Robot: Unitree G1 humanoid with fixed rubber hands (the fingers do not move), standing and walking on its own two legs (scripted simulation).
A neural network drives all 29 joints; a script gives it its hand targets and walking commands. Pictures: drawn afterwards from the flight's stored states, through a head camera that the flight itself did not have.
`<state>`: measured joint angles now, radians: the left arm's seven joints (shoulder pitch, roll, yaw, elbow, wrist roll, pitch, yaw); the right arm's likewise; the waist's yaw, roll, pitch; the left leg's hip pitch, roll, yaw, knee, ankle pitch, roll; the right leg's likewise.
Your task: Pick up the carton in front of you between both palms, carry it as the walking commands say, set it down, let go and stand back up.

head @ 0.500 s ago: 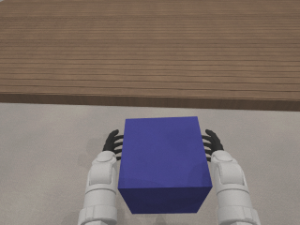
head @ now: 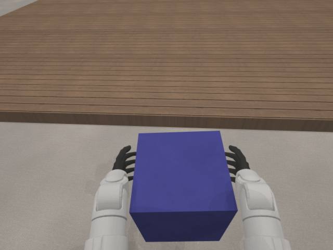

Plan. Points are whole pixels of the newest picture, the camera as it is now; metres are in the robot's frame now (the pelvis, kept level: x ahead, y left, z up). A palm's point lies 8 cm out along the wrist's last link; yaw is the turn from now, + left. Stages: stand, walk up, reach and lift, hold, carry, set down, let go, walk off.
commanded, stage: hold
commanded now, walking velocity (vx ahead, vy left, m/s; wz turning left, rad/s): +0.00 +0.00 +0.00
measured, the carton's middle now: (180, 189) +0.29 +0.00 -0.03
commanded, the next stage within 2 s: carry in 0.78 s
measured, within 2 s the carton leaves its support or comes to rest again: neither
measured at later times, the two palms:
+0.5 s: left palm (120, 175) +0.28 +0.15 +0.05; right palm (242, 175) +0.28 -0.15 +0.05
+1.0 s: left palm (114, 163) +0.31 +0.17 +0.06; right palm (232, 158) +0.32 -0.13 +0.06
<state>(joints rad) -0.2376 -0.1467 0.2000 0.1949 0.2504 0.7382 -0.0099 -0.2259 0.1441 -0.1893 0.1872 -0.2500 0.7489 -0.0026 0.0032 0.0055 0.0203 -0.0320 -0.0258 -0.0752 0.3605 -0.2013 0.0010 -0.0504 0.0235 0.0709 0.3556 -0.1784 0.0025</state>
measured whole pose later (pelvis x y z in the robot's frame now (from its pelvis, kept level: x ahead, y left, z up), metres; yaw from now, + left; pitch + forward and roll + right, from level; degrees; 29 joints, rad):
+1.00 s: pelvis +0.03 +0.01 -0.01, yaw +2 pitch +2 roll +0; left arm -0.19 -0.14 0.13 0.00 0.19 0.88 0.03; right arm -0.18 0.13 -0.15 0.01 -0.17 0.88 -0.03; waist 0.00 -0.02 -0.15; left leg -0.24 -0.01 -0.01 0.53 -0.33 0.00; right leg -0.24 -0.01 0.03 0.52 -0.30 0.00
